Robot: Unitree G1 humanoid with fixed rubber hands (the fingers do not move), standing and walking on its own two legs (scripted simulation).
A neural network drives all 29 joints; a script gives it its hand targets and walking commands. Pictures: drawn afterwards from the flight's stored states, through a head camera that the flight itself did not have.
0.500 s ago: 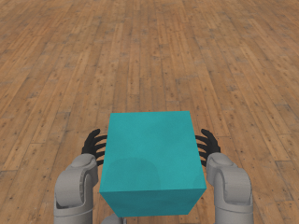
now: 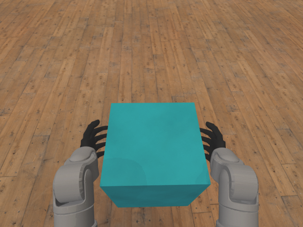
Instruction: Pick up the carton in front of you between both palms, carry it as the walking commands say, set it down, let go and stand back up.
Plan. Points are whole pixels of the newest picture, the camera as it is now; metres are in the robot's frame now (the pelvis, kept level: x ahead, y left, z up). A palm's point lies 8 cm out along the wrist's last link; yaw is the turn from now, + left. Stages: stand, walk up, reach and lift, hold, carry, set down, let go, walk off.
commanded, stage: carry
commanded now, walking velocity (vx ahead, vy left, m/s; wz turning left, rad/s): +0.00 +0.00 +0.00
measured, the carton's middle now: (153, 159) +0.29 +0.00 +0.00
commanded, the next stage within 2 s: hold in 1.96 s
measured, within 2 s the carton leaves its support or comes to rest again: neither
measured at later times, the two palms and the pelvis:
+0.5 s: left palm (103, 130) +0.33 +0.13 +0.08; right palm (218, 132) +0.33 -0.17 +0.08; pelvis +0.07 -0.02 -0.01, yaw +1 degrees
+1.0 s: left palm (102, 145) +0.29 +0.13 +0.07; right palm (221, 147) +0.29 -0.17 +0.07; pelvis +0.04 -0.02 +0.00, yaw +1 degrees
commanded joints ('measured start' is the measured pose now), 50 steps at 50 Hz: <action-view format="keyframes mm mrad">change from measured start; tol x2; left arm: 1 -416 -905 -732 -55 -406 6 -249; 4 -366 -891 -701 48 -391 20 -263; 8 -382 -897 -685 99 -386 17 -268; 15 -445 -926 -692 66 -406 6 -261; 27 -434 -917 -706 28 -413 8 -262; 36 -444 -907 -700 47 -405 17 -264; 40 -418 -919 -700 78 -391 13 -267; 50 -411 -928 -710 139 -347 -91 -275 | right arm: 1 -416 902 699 -67 389 7 266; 4 -412 886 702 -11 383 31 270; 9 -465 897 709 27 396 35 273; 15 -503 921 713 9 413 24 270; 29 -473 912 710 -16 402 24 265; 38 -473 908 706 11 400 32 270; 44 -447 931 719 54 380 2 281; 50 -453 920 715 93 348 -75 285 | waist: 1 -11 77 -421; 3 -8 4 -378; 6 -6 -8 -363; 22 -1 32 -417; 41 -2 44 -314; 50 -4 43 -296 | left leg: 1 164 149 -74 1 164 -34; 2 176 142 -102 2 193 -50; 6 165 149 -113 101 421 -62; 16 177 140 -108 145 438 -69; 24 182 144 -110 146 387 -60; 39 141 153 -130 65 210 -54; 50 113 153 -140 30 115 -50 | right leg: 1 177 -120 67 -46 254 -8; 4 152 -110 49 4 371 -13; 7 166 -100 46 41 548 -14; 9 168 -100 44 50 585 -16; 12 167 -97 44 62 587 -21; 18 172 -90 45 84 556 -29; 24 160 -85 46 84 474 -33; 39 119 -78 56 11 231 -43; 50 90 -76 65 -23 118 -49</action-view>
